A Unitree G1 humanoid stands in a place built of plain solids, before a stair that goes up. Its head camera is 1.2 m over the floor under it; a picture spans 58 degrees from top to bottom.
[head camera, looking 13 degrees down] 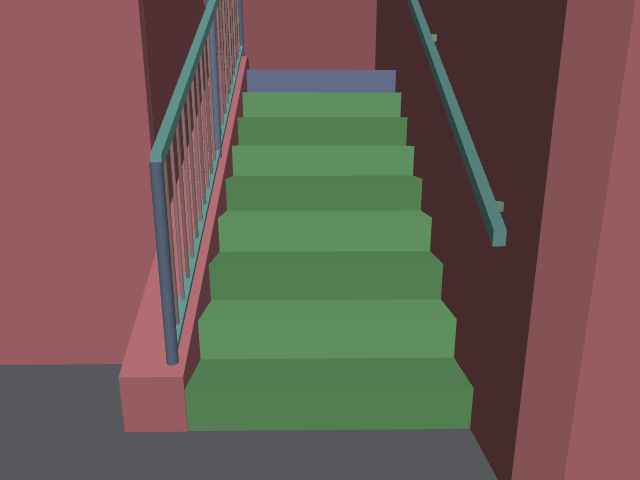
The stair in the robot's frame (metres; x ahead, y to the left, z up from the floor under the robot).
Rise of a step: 0.19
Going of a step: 0.26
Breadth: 1.20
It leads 1 degrees to the left of straight ahead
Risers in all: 9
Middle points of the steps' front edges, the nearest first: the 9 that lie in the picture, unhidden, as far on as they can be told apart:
1.61 -0.04 0.19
1.87 -0.04 0.39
2.13 -0.03 0.58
2.39 -0.03 0.77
2.65 -0.03 0.97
2.91 -0.02 1.16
3.17 -0.02 1.36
3.43 -0.02 1.55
3.69 -0.01 1.75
